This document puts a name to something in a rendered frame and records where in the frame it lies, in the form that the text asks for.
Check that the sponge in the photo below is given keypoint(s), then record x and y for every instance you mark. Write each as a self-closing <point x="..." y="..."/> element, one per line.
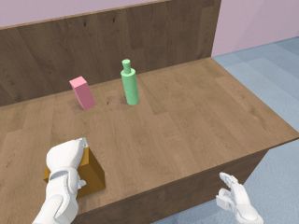
<point x="90" y="171"/>

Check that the robot right forearm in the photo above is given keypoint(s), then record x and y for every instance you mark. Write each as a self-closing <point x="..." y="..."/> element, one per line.
<point x="246" y="214"/>

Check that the robot right hand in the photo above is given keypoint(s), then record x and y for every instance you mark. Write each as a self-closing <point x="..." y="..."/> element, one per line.
<point x="228" y="200"/>

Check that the robot left forearm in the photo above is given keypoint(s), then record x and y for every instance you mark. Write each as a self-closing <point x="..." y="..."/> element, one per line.
<point x="60" y="206"/>

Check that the table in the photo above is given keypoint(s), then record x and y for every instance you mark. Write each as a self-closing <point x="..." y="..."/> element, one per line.
<point x="164" y="155"/>

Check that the robot left hand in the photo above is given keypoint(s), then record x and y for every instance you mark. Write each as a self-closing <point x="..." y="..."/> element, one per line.
<point x="68" y="154"/>

